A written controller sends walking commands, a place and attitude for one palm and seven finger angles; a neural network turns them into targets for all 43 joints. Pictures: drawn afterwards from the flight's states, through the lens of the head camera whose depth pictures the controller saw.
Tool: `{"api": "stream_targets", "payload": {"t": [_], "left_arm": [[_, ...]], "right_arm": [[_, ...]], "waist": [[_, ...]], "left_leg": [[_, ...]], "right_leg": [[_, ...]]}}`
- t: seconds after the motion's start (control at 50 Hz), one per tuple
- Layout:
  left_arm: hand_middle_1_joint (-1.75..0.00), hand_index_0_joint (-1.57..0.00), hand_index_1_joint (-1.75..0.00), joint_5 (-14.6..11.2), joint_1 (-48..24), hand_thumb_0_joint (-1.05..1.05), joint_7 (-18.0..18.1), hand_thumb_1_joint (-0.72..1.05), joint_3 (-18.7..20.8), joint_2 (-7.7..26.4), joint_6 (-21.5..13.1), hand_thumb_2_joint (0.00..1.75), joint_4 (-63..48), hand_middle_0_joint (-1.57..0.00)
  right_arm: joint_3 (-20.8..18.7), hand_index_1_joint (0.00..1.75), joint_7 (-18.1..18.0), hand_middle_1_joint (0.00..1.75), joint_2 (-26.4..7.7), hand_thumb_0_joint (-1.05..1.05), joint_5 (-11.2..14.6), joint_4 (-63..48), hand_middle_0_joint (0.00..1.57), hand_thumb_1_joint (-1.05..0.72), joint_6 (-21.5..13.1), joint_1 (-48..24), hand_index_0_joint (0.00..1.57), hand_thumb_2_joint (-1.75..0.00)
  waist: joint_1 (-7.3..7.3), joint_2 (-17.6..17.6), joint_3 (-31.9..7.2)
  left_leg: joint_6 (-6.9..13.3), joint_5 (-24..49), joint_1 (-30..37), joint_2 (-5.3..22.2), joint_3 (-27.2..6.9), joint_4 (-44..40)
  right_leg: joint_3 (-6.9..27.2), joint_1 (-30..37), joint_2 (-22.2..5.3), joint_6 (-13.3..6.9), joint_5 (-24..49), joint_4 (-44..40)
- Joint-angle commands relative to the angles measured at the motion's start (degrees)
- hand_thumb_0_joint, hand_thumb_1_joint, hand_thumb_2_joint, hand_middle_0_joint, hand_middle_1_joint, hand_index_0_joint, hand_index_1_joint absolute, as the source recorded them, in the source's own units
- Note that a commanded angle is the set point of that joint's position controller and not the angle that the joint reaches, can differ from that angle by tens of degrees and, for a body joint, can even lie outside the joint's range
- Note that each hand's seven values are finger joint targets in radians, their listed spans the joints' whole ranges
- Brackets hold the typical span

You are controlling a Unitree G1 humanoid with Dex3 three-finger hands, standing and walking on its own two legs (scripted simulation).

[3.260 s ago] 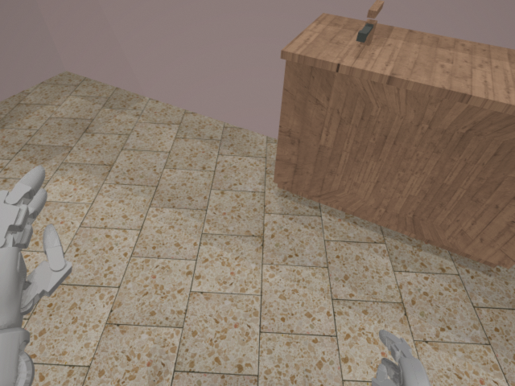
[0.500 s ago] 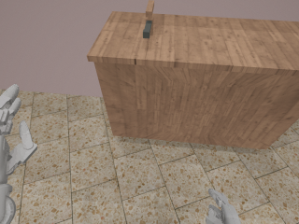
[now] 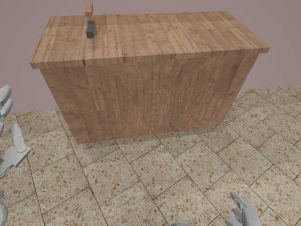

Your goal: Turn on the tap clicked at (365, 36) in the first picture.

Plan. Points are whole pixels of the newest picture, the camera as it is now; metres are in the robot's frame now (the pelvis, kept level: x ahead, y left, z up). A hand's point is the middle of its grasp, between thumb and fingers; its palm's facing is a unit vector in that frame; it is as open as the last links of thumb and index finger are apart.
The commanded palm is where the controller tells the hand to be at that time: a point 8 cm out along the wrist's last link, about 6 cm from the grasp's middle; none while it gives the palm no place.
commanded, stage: turn to face it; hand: left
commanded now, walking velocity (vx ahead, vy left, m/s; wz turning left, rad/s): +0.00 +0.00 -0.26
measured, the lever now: (89, 33) +0.83 +0.32 +0.10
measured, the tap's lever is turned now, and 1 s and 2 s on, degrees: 0 0 0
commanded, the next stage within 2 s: take the last steps up to it in 0.04 s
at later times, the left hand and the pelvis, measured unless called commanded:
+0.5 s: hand (54, 159) +0.20 +0.19 +0.18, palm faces +0.34 -0.85 -0.41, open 7.4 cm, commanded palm +0.15 +0.24 +0.18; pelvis -0.03 -0.03 +0.00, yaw -5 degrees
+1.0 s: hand (69, 129) +0.26 +0.19 +0.17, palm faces +0.33 -0.84 -0.43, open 7.5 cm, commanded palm +0.22 +0.24 +0.18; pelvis +0.04 -0.03 +0.01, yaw -4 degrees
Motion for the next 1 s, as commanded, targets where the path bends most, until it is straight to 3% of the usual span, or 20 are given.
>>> {"api": "stream_targets", "payload": {"t": [0.0,0.1,0.14,0.16,0.18,0.22,0.26,0.38,0.44,0.48,0.52,0.56,0.66,0.68,0.7,0.72,0.74,0.82,0.86,0.98], "left_arm": [[-0.30,-0.20,-0.30,0.54,-3.91,0.00,0.81,0.90,1.21,6.40,-3.72,0.90,-13.59,-0.20],[-0.30,-0.20,-0.30,0.81,-6.05,0.00,1.04,0.90,4.72,9.91,-3.71,0.90,-13.09,-0.20],[-0.30,-0.20,-0.30,0.43,-5.84,0.00,1.68,0.90,7.59,12.97,-3.52,0.90,-10.93,-0.20],[-0.30,-0.20,-0.30,-0.44,-3.15,0.00,1.69,0.90,8.45,12.80,-2.43,0.90,-9.04,-0.20],[-0.30,-0.20,-0.30,-0.67,-1.31,0.00,1.76,0.90,8.05,12.72,-2.16,0.90,-10.10,-0.20],[-0.30,-0.20,-0.30,-0.80,1.99,0.00,1.81,0.90,8.88,12.04,-2.51,0.90,-10.28,-0.20],[-0.30,-0.20,-0.30,-0.38,2.76,0.00,1.80,0.90,8.05,11.07,-3.18,0.90,-10.55,-0.20],[-0.30,-0.20,-0.30,0.45,-0.19,0.00,2.54,0.90,5.42,9.67,-3.32,0.90,-9.87,-0.20],[-0.30,-0.20,-0.30,0.70,-3.75,0.00,2.66,0.90,3.83,9.19,-3.98,0.90,-12.42,-0.20],[-0.30,-0.20,-0.30,0.95,-4.93,0.00,2.73,0.90,3.20,8.09,-4.64,0.90,-12.91,-0.20],[-0.30,-0.20,-0.30,1.96,-6.43,0.00,2.30,0.90,5.22,11.17,-5.12,0.90,-10.38,-0.20],[-0.30,-0.20,-0.30,2.14,-3.90,0.00,1.74,0.90,3.13,8.19,-4.90,0.90,-9.12,-0.20],[-0.30,-0.20,-0.30,1.50,-4.01,0.00,1.72,0.90,2.71,7.51,-4.21,0.90,-9.89,-0.20],[-0.30,-0.20,-0.30,1.67,-4.77,0.00,1.72,0.90,3.03,8.09,-3.99,0.90,-8.73,-0.20],[-0.30,-0.20,-0.30,1.97,-5.95,0.00,1.82,0.90,3.66,8.84,-3.93,0.90,-7.65,-0.20],[-0.30,-0.20,-0.30,1.80,-4.36,0.00,2.03,0.90,5.33,10.84,-3.46,0.90,-4.78,-0.20],[-0.30,-0.20,-0.30,0.59,-7.46,0.00,1.69,0.90,5.40,10.65,-3.56,0.90,-5.70,-0.20],[-0.30,-0.20,-0.30,0.68,-6.18,0.00,0.82,0.90,5.22,10.53,-5.36,0.90,-8.73,-0.20],[-0.30,-0.20,-0.30,0.72,-4.95,0.00,1.23,0.90,5.52,10.34,-5.84,0.90,-10.33,-0.20],[-0.30,-0.20,-0.30,0.43,-3.54,0.00,2.88,0.90,5.65,9.59,-4.83,0.90,-13.55,-0.20]], "right_arm": [[-1.51,0.30,1.13,0.30,-6.72,0.00,0.42,-7.06,0.20,-0.90,-5.09,-3.23,0.20,-0.90],[-1.09,0.30,1.56,0.30,-6.25,0.00,0.18,-6.78,0.20,-0.90,-6.43,-3.50,0.20,-0.90],[0.00,0.30,1.53,0.30,-3.60,0.00,0.17,-7.47,0.20,-0.90,-5.76,-4.78,0.20,-0.90],[-1.12,0.30,1.19,0.30,-4.90,0.00,0.46,-7.16,0.20,-0.90,-5.48,-5.43,0.20,-0.90],[-0.65,0.30,1.10,0.30,-4.60,0.00,0.26,-6.80,0.20,-0.90,-4.76,-6.43,0.20,-0.90],[0.74,0.30,0.91,0.30,-4.03,0.00,-0.07,-5.28,0.20,-0.90,-2.96,-6.94,0.20,-0.90],[0.83,0.30,0.28,0.30,-4.11,0.00,-0.26,-5.05,0.20,-0.90,-2.43,-7.70,0.20,-0.90],[-0.14,0.30,-1.15,0.30,-4.73,0.00,-0.82,-4.67,0.20,-0.90,-3.44,-6.20,0.20,-0.90],[-0.64,0.30,-1.90,0.30,-5.35,0.00,-0.89,-5.00,0.20,-0.90,-4.53,-4.22,0.20,-0.90],[-1.27,0.30,-1.97,0.30,-7.66,0.00,-0.68,-5.59,0.20,-0.90,-4.72,-4.28,0.20,-0.90],[-0.81,0.30,-2.02,0.30,-5.36,0.00,-0.69,-3.86,0.20,-0.90,-5.58,-5.29,0.20,-0.90],[-1.19,0.30,-1.47,0.30,-5.76,0.00,-0.46,-3.08,0.20,-0.90,-6.26,-5.31,0.20,-0.90],[-0.72,0.30,-1.15,0.30,-5.98,0.00,-0.49,-2.87,0.20,-0.90,-6.63,-4.73,0.20,-0.90],[-0.71,0.30,-1.20,0.30,-5.86,0.00,-0.54,-2.86,0.20,-0.90,-6.24,-5.32,0.20,-0.90],[-0.79,0.30,-1.04,0.30,-5.04,0.00,-0.45,-3.00,0.20,-0.90,-5.79,-5.04,0.20,-0.90],[-0.71,0.30,-0.83,0.30,-4.17,0.00,-0.25,-3.58,0.20,-0.90,-5.45,-5.23,0.20,-0.90],[-1.59,0.30,-0.35,0.30,-5.73,0.00,-0.29,-3.81,0.20,-0.90,-5.63,-6.61,0.20,-0.90],[-0.12,0.30,-0.13,0.30,-4.45,0.00,-0.26,-2.44,0.20,-0.90,-3.50,-7.56,0.20,-0.90],[0.22,0.30,-0.30,0.30,-3.90,0.00,-0.56,-3.09,0.20,-0.90,-3.40,-7.56,0.20,-0.90],[-0.31,0.30,-1.27,0.30,-3.14,0.00,-1.16,-4.91,0.20,-0.90,-4.83,-5.97,0.20,-0.90]], "waist": [[-0.25,15.65,-2.66],[0.06,11.65,-6.75],[-0.17,-7.80,-8.54],[1.38,-14.04,-9.70],[0.70,-11.89,-8.47],[-0.12,-5.95,-8.49],[-0.54,-7.24,-8.14],[0.20,-6.65,-6.95],[-1.00,0.41,-7.30],[-0.80,15.37,-4.14],[-1.14,17.71,0.73],[-0.51,11.92,2.20],[-0.18,11.94,-3.17],[0.02,8.72,-3.91],[0.06,-0.23,-4.92],[0.21,-13.95,-4.90],[1.01,-15.03,-3.96],[-0.06,-4.15,-1.13],[-0.19,-6.14,-2.32],[0.63,-5.76,-5.57]], "left_leg": [[6.67,13.46,0.00,13.32,-6.26,-11.14],[1.97,11.86,-1.57,10.36,-1.19,1.06],[-1.75,-13.24,-13.91,0.15,2.44,16.44],[-1.30,-16.44,-15.46,-1.48,-1.98,26.12],[-1.14,-13.34,-17.96,-0.65,-5.64,31.40],[-1.29,-8.72,-19.41,0.60,-6.40,31.62],[-0.81,-7.02,-15.93,0.55,-4.17,24.23],[1.45,-7.57,-4.42,-1.63,0.69,4.37],[2.89,-6.87,6.50,-1.92,0.90,-9.53],[9.33,-9.57,11.63,11.08,-18.53,-16.38],[14.74,-22.96,2.28,17.63,-28.05,-22.74],[13.25,-17.82,-0.07,14.24,-19.35,-19.70],[7.71,-3.42,-1.46,8.49,-6.66,-8.66],[6.54,-4.14,-5.75,7.25,-4.45,-3.24],[4.72,-6.24,-13.31,3.75,-0.68,8.22],[2.15,-12.63,-23.85,-2.85,2.40,23.28],[1.09,-14.21,-25.96,-1.99,-3.59,32.14],[-0.17,-5.92,-22.76,2.88,-6.04,32.34],[0.26,-3.83,-16.65,3.17,-3.54,21.62],[0.91,2.48,0.87,-2.85,6.60,-1.76]], "right_leg": [[-4.28,4.22,-2.25,1.14,-2.44,-8.37],[-5.23,19.55,-3.22,-0.02,11.92,-30.69],[15.94,23.63,-18.42,-7.64,30.06,-33.98],[23.69,21.45,-21.95,-10.34,23.23,-37.72],[24.96,21.07,-22.64,-11.87,15.58,-38.85],[16.90,21.28,-20.28,-12.21,11.81,-37.78],[12.01,18.86,-18.58,-11.16,11.15,-38.92],[13.39,14.32,-18.52,-11.15,-8.01,-41.84],[9.26,12.13,-13.67,-7.32,-7.43,-33.38],[-1.00,0.43,-3.68,-2.75,-4.16,-14.53],[-1.69,-3.99,-4.65,-1.56,-5.89,2.27],[-2.75,-2.44,-6.05,-1.08,-3.64,-0.65],[-9.77,15.73,-3.19,-0.64,2.86,-25.56],[-7.53,21.80,-4.52,-1.54,5.06,-29.46],[3.40,27.67,-11.11,-5.06,1.23,-33.39],[25.56,31.35,-23.35,-11.46,1.76,-39.22],[32.62,27.91,-27.52,-13.46,-3.26,-43.00],[14.33,19.25,-24.22,-12.58,6.24,-41.74],[7.07,16.99,-21.99,-11.12,12.58,-40.15],[2.07,17.06,-16.40,-7.93,7.50,-34.03]]}}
